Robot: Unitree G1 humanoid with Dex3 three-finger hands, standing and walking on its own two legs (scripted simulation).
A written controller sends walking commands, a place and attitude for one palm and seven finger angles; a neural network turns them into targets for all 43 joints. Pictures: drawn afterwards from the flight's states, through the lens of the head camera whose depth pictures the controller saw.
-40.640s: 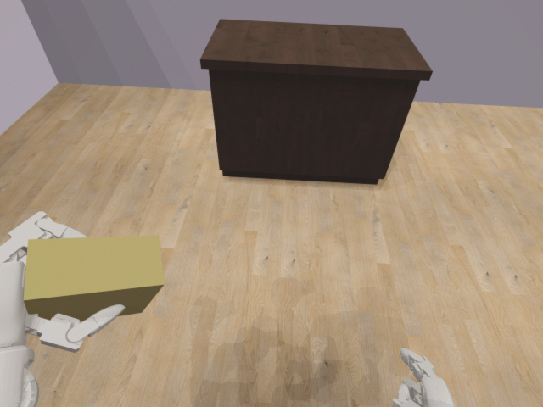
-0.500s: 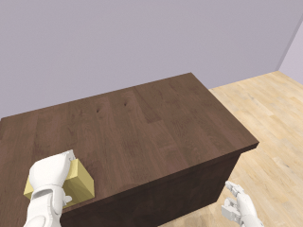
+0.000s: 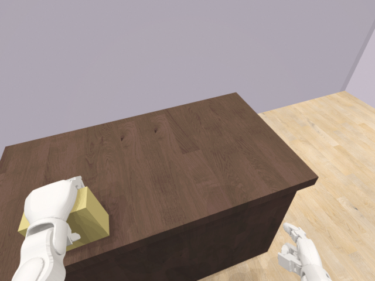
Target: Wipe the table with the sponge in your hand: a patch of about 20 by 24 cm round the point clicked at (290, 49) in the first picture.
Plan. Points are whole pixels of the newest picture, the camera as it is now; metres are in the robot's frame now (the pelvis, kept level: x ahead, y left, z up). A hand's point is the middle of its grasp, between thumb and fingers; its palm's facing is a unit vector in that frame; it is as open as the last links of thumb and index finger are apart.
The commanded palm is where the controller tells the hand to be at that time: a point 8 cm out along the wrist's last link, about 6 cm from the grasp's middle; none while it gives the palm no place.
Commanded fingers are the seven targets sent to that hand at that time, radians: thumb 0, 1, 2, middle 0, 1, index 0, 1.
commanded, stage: lift the sponge slowly off the table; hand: left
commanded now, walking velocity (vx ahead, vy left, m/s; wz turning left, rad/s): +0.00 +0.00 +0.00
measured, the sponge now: (73, 226) +0.20 +0.30 +0.01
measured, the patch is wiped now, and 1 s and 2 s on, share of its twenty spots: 1.00 1.00 1.00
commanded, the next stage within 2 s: bring the sponge back beside the body in 0.96 s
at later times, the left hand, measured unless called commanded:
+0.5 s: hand (66, 202) +0.21 +0.29 +0.09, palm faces +0.05 -0.10 -0.99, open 9.8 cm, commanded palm +0.19 +0.29 +0.16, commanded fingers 0.00 0.10 1.30 -1.20 -1.60 -1.20 -1.60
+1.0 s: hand (66, 188) +0.23 +0.29 +0.11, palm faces +0.07 -0.08 -0.99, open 9.8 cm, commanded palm +0.20 +0.29 +0.18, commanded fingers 0.00 0.10 1.30 -1.20 -1.60 -1.20 -1.60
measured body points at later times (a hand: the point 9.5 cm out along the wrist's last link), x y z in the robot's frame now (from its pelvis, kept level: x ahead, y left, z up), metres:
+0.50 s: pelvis -0.01 +0.00 +0.00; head -0.04 -0.04 +0.45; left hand +0.21 +0.29 +0.14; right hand +0.25 -0.19 -0.07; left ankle +0.01 +0.14 -0.74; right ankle -0.02 -0.13 -0.74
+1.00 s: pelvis -0.01 -0.01 +0.00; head -0.04 -0.05 +0.45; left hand +0.22 +0.29 +0.17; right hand +0.25 -0.20 -0.07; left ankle +0.01 +0.14 -0.74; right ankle -0.02 -0.13 -0.74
